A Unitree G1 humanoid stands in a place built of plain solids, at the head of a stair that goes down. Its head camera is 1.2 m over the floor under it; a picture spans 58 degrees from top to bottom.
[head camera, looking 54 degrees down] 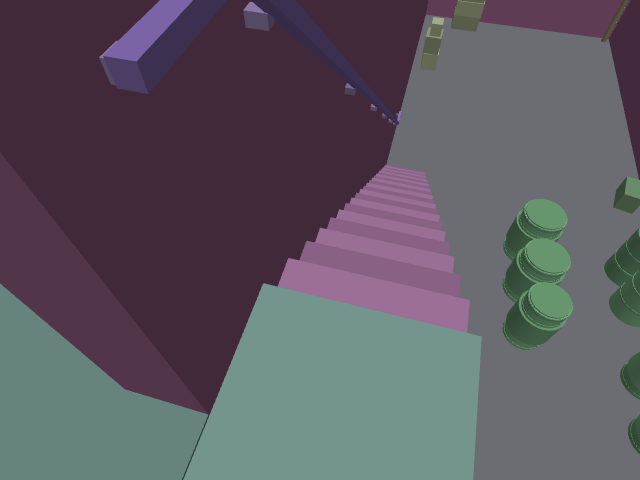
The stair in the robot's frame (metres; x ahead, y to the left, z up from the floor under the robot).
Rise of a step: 0.19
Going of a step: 0.23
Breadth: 0.69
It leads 15 degrees to the right of straight ahead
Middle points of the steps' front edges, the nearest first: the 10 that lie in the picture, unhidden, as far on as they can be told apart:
0.61 -0.15 0.00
0.83 -0.21 -0.19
1.05 -0.27 -0.38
1.28 -0.33 -0.57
1.50 -0.39 -0.77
1.72 -0.45 -0.96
1.94 -0.52 -1.15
2.17 -0.58 -1.34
2.39 -0.64 -1.53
2.61 -0.70 -1.72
